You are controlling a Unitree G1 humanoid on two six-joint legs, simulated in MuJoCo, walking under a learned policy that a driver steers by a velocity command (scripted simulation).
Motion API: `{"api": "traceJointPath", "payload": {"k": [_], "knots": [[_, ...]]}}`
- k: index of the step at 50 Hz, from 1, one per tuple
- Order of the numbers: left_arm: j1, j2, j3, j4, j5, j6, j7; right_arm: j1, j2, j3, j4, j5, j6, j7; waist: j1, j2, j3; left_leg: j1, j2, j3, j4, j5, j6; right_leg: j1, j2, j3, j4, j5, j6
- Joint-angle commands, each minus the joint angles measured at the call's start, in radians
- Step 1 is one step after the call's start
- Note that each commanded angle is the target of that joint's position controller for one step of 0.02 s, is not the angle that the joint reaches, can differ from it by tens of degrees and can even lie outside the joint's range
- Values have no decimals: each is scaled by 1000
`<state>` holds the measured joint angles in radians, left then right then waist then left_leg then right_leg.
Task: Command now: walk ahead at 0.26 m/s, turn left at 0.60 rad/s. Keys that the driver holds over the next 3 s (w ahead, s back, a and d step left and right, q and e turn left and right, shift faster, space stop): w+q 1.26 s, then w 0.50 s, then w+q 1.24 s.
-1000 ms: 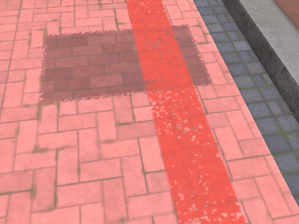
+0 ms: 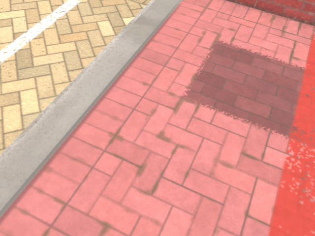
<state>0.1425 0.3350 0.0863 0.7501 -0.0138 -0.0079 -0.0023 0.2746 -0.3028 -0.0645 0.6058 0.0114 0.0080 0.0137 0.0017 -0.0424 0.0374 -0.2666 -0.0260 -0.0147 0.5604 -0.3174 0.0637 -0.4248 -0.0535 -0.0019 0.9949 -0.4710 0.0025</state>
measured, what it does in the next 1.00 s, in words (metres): walks ahead, turning left: right foot, then left foot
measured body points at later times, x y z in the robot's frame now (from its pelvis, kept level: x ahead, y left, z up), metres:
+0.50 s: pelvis +0.21 -0.02 +0.00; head +0.24 -0.02 +0.45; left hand +0.32 +0.29 -0.08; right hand +0.34 -0.28 -0.12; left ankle +0.05 +0.08 -0.65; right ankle +0.28 -0.12 -0.73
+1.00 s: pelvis +0.45 +0.13 -0.01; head +0.49 +0.16 +0.44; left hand +0.36 +0.41 -0.13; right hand +0.75 +0.01 -0.09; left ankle +0.48 +0.23 -0.73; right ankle +0.41 -0.08 -0.63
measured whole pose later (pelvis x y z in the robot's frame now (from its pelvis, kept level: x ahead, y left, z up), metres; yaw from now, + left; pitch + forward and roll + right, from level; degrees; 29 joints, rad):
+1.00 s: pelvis +0.45 +0.13 -0.01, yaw +36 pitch +1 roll +0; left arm 0.26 0.31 0.04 0.78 -0.02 -0.09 -0.01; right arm 0.18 -0.31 -0.06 0.59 0.02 -0.04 0.04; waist 0.02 0.00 0.09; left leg -0.43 -0.08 0.01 0.58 -0.17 0.10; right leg -0.31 -0.04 0.02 1.20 -0.43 0.00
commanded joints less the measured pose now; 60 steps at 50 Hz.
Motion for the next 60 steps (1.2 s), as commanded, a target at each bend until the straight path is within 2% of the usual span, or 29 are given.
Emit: {"api": "traceJointPath", "payload": {"k": [1,4,9,14,17,19,20,21,22,23,24,25,27,29,32,38,41,43,44,45,46,47,48,49,50,51,53,56,60], "knots": [[-115,126,33,-103,11,-55,-4,37,-161,-38,-50,2,-42,-16,-35,187,23,225,270,-469,-394,-259,168,-362,-30,79,38,143,-7],[-108,91,26,-80,16,-77,-12,65,-157,-33,-46,-11,-54,-33,-31,164,-2,229,218,-375,-401,-46,151,-301,3,58,-73,319,22],[-179,58,8,-90,9,-88,-19,117,-180,-41,-7,3,-57,-43,-59,177,18,178,184,-320,-383,45,139,-219,42,66,-331,434,66],[-254,59,-3,-123,-1,-107,-35,156,-188,-47,31,19,-46,-43,-84,169,45,147,198,-373,-332,63,141,-135,59,75,-469,426,59],[-195,97,11,-118,-5,-122,-38,136,-187,-49,36,17,-39,-42,-47,211,20,151,210,-425,-274,169,119,-6,71,69,-503,369,27],[-44,133,33,-82,0,-130,-26,110,-149,-37,29,14,-35,-40,35,211,-56,116,150,-399,-134,308,75,223,70,47,-572,377,-21],[108,177,48,-65,12,-131,-16,95,-95,-17,12,-1,-36,-37,106,142,-191,13,86,-333,117,266,36,471,-55,160,-557,329,-80],[241,273,69,-37,30,-119,-12,184,-11,8,-26,14,-45,-39,81,-171,-357,-320,-69,-197,481,-127,-45,818,-301,593,-621,89,-230],[221,199,51,-28,14,-114,-22,214,-86,-4,-16,37,-51,-44,63,-230,-310,-474,-21,-196,654,-268,-58,786,-366,791,-726,-114,-255],[165,124,30,-42,8,-109,-18,134,-160,-24,-5,40,-49,-43,75,-136,-166,-519,33,-184,704,-182,-58,661,-326,650,-741,-118,-217],[118,92,19,-50,13,-100,-12,77,-165,-26,-7,29,-45,-42,66,-75,-89,-500,72,-146,697,-107,-58,553,-285,500,-742,13,-192],[92,62,9,-43,17,-95,-8,37,-151,-26,-15,16,-45,-38,56,-48,-35,-480,97,-138,660,-55,-59,464,-246,401,-762,135,-183],[75,48,2,-33,25,-99,0,30,-112,-23,-21,20,-38,-24,28,-75,-10,-417,131,-121,619,3,-57,371,-202,266,-805,255,-169],[80,58,6,-18,17,-108,0,10,-70,-12,-35,21,-29,-16,21,-63,7,-437,141,-101,582,26,-63,341,-204,187,-837,338,-186],[82,91,14,-1,17,-110,0,-43,-52,-3,-60,11,-30,-8,21,-33,22,-478,147,-85,470,125,-80,348,-209,85,-860,475,-203],[137,137,17,32,0,-89,5,-228,-22,13,-104,14,-52,35,80,-2,57,-385,110,27,137,342,-48,400,-185,-102,-847,598,-150],[158,176,26,43,-13,-68,9,-243,-57,-3,-125,13,-50,49,50,-22,36,-321,57,79,71,250,4,497,-208,-153,-746,913,-124],[161,206,34,38,-18,-49,18,-113,-119,-37,-103,10,-42,47,-38,-53,-63,-133,-21,125,62,162,56,519,-203,-186,-510,1215,-104],[151,193,28,31,-20,-44,22,48,-165,-67,-63,15,-37,36,-130,-29,-146,108,-53,119,7,221,96,419,-179,-208,-302,1186,-77],[182,139,6,14,7,-50,24,189,-231,-94,-32,21,-21,14,-178,83,-234,409,59,-75,0,212,147,173,-137,-203,2,802,-38],[289,6,-39,-49,35,-75,4,123,-335,-101,-53,22,-34,12,-28,330,-355,697,326,-684,-111,2,350,-240,75,-84,352,-116,12],[157,114,-21,-59,3,-107,-7,156,-231,-75,-77,15,-50,18,-125,192,-429,701,348,-810,-237,-105,340,-327,61,107,422,-95,-2],[65,145,-12,-93,-30,-123,-13,120,-190,-60,-62,5,-64,21,-124,148,-268,581,320,-664,-264,-31,288,-382,22,102,383,6,-20],[54,123,-20,-95,-18,-132,-6,63,-172,-54,-59,9,-72,21,-75,56,-176,429,276,-554,-266,85,260,-346,-20,99,293,88,-23],[58,120,-18,-86,4,-132,0,4,-149,-46,-66,5,-73,19,-35,40,-122,307,238,-465,-273,213,242,-289,-45,97,212,124,-12],[82,125,-14,-78,11,-122,-1,-31,-133,-38,-77,-11,-75,14,-1,69,-103,219,214,-414,-292,305,239,-223,-63,105,181,152,-4],[105,107,-17,-69,24,-101,-2,-51,-130,-36,-68,-8,-79,6,24,76,-87,124,194,-360,-320,407,247,-176,-63,83,113,174,30],[22,63,-32,-96,32,-86,1,-19,-156,-43,-37,-3,-76,-14,6,75,-40,24,152,-275,-330,443,234,-173,-42,56,-58,297,76],[-136,31,-49,-130,25,-93,-13,35,-172,-48,-2,7,-59,-29,-61,105,-22,-33,94,-237,-300,294,164,-59,30,40,-359,560,76]]}}
Next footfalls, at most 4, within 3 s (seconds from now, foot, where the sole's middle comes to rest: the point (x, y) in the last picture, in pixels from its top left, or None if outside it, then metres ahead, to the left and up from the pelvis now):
0.40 right None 0.32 -0.11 -0.77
0.90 left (92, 224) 0.51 0.25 -0.77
1.36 right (99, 153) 0.86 0.26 -0.77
1.86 left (26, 154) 0.84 0.61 -0.77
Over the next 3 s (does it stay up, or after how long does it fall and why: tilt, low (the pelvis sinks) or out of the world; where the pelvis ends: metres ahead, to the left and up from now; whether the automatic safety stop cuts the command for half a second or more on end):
stays up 1.18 0.94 -0.16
